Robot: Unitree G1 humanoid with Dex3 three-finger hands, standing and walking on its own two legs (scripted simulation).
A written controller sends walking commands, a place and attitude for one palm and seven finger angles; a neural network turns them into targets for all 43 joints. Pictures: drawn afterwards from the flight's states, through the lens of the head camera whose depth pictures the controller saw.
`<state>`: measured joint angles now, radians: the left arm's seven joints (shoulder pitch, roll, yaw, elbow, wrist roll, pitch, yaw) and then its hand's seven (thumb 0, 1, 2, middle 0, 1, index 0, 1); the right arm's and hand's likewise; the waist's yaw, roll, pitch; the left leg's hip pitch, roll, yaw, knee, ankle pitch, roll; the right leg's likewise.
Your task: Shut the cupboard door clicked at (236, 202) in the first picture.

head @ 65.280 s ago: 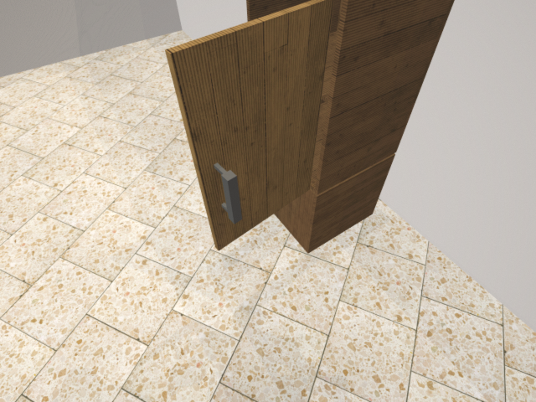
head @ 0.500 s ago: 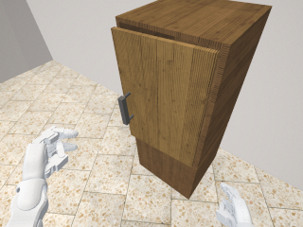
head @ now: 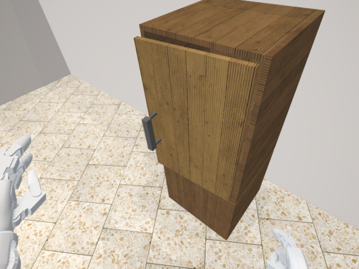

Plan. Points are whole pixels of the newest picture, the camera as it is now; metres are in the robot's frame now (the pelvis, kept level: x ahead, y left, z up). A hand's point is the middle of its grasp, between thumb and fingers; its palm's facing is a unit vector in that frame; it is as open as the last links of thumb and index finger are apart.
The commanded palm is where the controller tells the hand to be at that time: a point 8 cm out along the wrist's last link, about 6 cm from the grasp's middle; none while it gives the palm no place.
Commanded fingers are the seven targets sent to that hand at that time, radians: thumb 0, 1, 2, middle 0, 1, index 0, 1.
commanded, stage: draw the hand back to the body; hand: left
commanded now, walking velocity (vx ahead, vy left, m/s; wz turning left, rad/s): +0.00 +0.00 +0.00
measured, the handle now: (153, 131) +0.62 +0.20 -0.10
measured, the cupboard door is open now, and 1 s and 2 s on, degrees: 4 4 4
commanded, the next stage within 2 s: step back with the hand held close in 0.12 s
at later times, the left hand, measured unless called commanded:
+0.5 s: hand (34, 190) +0.20 +0.29 +0.15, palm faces +0.37 -0.78 -0.50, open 7.4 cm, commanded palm +0.14 +0.32 +0.18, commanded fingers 0.00 0.90 0.90 -0.20 -0.30 -0.20 -0.30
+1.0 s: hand out of the picture +0.09 +0.30 +0.16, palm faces +0.48 -0.75 -0.45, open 7.4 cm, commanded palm +0.04 +0.33 +0.18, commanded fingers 0.00 0.90 0.90 -0.20 -0.30 -0.20 -0.30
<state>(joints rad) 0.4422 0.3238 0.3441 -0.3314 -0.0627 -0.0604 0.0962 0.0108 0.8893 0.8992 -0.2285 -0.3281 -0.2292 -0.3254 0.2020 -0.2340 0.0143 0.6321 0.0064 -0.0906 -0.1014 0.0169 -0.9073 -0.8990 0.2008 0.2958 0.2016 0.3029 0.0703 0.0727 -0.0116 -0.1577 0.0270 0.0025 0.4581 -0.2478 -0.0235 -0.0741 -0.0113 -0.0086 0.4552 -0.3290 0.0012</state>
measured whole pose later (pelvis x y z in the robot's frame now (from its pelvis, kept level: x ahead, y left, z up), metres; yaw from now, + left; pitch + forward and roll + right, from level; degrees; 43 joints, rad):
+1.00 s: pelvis -0.10 +0.03 -0.01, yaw +1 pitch -1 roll -2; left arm 0.52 0.38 0.43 -0.46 -0.03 -0.22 0.15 0.01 0.89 0.90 -0.21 -0.30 -0.21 -0.30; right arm 0.23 -0.23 0.00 0.59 0.01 -0.07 -0.10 0.02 -0.91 -0.90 0.20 0.30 0.20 0.30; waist 0.02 0.03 0.00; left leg -0.45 0.02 0.00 0.64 -0.26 0.03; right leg -0.33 -0.02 -0.02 0.58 -0.23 0.03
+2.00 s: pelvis -0.27 +0.04 +0.00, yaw +2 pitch -1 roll -1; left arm 0.51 0.40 0.45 -0.39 -0.04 -0.17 0.18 0.01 0.89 0.90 -0.21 -0.30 -0.21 -0.30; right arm 0.31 -0.21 0.01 0.67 0.00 -0.11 -0.11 0.02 -0.91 -0.90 0.20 0.30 0.20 0.30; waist -0.03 -0.02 -0.05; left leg -0.33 0.01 0.03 0.48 -0.18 0.02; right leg -0.23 0.03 0.03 0.55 -0.35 0.01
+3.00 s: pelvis -0.25 +0.05 +0.00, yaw +1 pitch -1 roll -1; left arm 0.37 0.23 0.01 1.15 0.01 0.02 0.01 0.00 0.92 0.90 -0.20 -0.30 -0.20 -0.30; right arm 0.28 -0.20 -0.01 1.09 -0.01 0.01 -0.03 0.01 -0.91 -0.90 0.20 0.30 0.20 0.30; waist 0.00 0.01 0.05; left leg -0.27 -0.01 0.03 0.44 -0.15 0.04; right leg -0.12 0.03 0.01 0.42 -0.27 -0.01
